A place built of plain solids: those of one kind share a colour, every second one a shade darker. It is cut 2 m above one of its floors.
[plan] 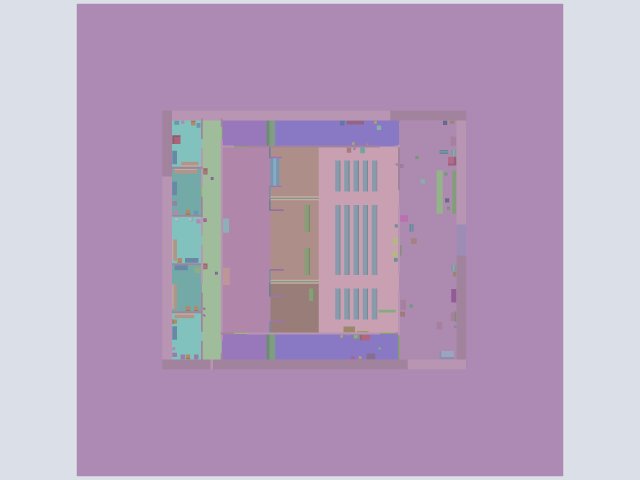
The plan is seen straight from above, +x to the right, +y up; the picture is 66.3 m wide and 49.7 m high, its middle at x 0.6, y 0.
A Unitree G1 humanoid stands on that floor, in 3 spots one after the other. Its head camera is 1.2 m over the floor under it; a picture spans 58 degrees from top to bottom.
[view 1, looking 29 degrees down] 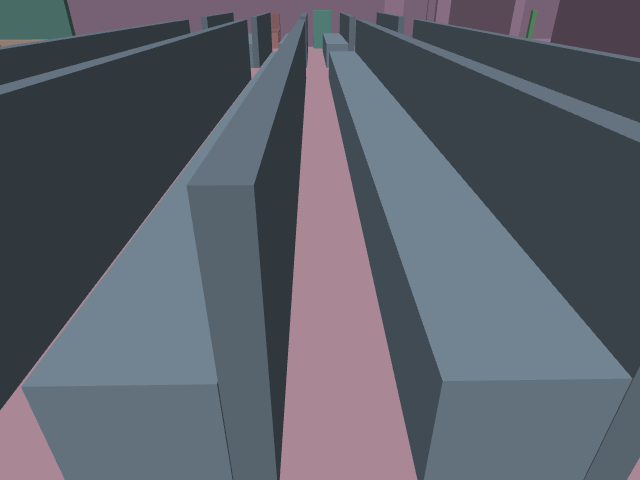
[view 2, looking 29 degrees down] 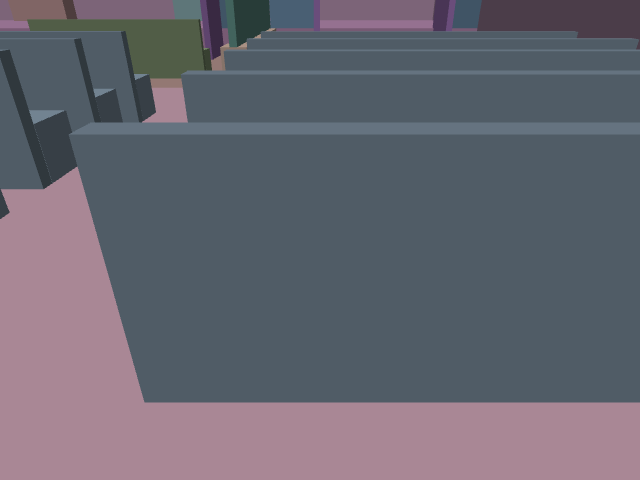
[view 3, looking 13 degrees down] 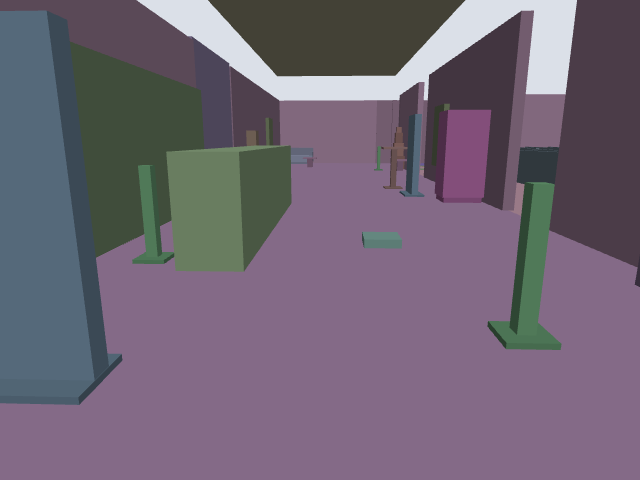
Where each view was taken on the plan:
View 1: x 4.73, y -4.33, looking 89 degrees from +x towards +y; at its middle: floor_parterre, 2.48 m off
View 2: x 7.55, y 5.62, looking -180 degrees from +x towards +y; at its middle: seats_parterre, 1.17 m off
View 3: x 11.80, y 11.07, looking -88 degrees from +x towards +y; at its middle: floor_foyer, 5.33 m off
